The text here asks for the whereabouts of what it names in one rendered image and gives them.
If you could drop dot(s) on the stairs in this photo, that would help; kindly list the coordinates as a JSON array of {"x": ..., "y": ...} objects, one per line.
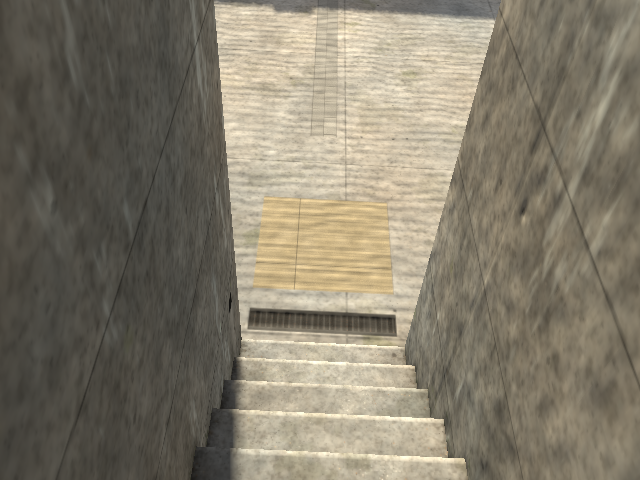
[{"x": 324, "y": 411}]

